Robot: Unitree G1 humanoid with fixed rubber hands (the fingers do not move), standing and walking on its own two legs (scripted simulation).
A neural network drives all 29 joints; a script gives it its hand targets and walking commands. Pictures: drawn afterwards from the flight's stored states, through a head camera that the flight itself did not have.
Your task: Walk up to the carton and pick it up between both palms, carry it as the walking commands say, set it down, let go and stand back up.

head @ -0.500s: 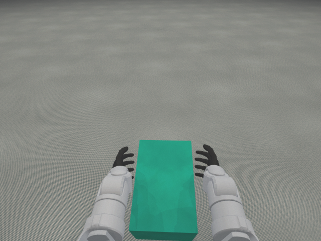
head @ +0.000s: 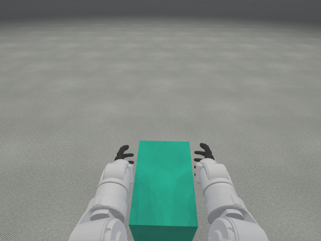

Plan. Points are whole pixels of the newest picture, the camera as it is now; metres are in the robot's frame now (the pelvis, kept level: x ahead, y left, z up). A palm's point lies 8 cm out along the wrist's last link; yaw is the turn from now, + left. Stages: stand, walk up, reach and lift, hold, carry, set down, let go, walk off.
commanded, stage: reach and lift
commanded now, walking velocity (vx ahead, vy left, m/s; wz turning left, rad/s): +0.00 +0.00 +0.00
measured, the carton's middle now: (163, 188) +0.33 +0.00 -0.03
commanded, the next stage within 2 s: hold in 0.76 s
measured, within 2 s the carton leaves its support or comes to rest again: neither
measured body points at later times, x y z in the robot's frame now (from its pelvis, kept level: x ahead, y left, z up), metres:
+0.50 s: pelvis +0.01 +0.00 +0.00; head -0.06 +0.00 +0.45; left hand +0.33 +0.12 +0.05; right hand +0.34 -0.12 +0.05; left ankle +0.05 +0.14 -0.73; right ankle +0.06 -0.12 -0.73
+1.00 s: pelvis +0.02 +0.00 +0.01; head -0.06 -0.01 +0.45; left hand +0.32 +0.13 +0.05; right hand +0.33 -0.12 +0.05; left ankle +0.05 +0.14 -0.73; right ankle +0.06 -0.12 -0.73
